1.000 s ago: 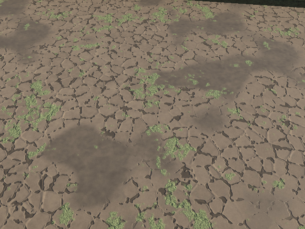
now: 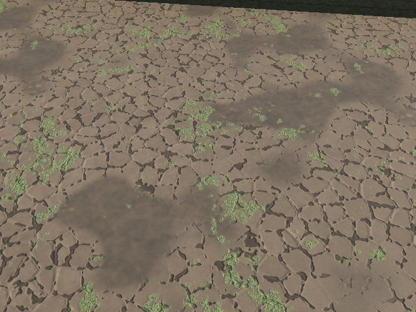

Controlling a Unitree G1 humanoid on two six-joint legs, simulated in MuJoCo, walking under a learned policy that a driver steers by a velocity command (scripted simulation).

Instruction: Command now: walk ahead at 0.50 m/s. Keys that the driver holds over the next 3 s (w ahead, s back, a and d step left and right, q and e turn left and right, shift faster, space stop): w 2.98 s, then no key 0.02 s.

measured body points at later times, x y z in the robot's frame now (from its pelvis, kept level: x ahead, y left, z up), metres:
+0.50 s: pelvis +0.00 +0.00 +0.00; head +0.00 +0.00 +0.45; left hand +0.17 +0.21 -0.10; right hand +0.17 -0.21 -0.09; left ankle -0.06 +0.10 -0.72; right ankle -0.01 -0.12 -0.72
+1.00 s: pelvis +0.00 +0.00 +0.00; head +0.00 +0.00 +0.45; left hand +0.17 +0.21 -0.10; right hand +0.17 -0.21 -0.09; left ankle -0.06 +0.10 -0.72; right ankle -0.01 -0.12 -0.72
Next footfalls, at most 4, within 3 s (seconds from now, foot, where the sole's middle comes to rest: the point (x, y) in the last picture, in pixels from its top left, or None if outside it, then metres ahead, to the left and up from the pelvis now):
none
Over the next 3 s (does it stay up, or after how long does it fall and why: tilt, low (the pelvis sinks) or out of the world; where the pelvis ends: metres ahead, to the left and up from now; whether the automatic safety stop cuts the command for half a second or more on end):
stays up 0.00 0.00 0.00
